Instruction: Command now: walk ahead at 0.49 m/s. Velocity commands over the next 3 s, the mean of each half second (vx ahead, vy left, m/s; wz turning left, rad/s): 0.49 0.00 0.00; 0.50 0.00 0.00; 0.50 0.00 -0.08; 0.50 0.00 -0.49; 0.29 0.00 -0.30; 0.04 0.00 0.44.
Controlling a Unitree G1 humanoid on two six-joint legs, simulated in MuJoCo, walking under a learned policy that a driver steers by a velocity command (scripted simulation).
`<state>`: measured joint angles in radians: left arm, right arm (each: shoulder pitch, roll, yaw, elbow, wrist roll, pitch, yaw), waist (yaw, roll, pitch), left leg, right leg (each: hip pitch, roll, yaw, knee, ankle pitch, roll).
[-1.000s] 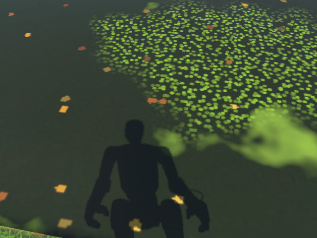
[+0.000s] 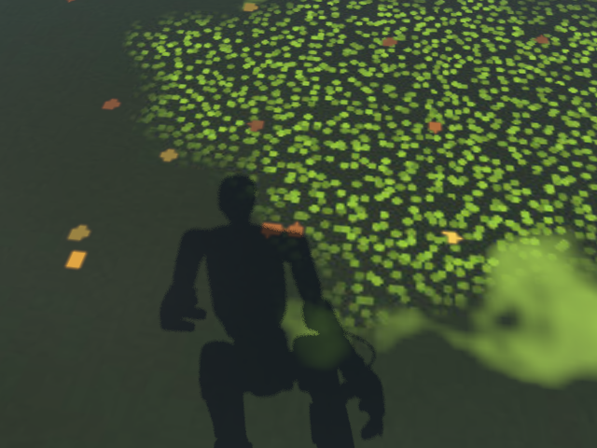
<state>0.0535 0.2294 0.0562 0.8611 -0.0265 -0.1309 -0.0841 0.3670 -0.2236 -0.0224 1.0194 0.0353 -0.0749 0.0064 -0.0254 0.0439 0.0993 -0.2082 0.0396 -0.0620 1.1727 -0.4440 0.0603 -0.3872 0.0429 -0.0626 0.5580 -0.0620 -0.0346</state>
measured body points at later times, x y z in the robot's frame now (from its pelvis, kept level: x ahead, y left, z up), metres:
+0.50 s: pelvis +0.31 +0.05 -0.09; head +0.33 +0.06 +0.36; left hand +0.39 +0.31 -0.23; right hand +0.38 -0.21 -0.22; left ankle +0.38 +0.12 -0.81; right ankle +0.24 -0.11 -0.71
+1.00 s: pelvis +0.55 -0.05 -0.07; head +0.56 -0.07 +0.38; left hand +0.66 +0.22 -0.18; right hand +0.59 -0.32 -0.22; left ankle +0.50 +0.11 -0.73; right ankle +0.58 -0.13 -0.81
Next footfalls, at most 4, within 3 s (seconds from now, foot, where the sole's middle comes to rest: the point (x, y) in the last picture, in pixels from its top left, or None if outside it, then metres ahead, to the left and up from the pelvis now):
0.36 left None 0.42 0.12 -0.85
0.86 right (365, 372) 0.62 -0.13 -0.85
1.42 left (274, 258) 0.96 0.09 -0.85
1.94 right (375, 191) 1.19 -0.22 -0.85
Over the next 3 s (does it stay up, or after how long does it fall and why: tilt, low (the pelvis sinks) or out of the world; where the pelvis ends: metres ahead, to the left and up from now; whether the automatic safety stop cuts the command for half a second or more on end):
stays up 1.34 -0.23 -0.07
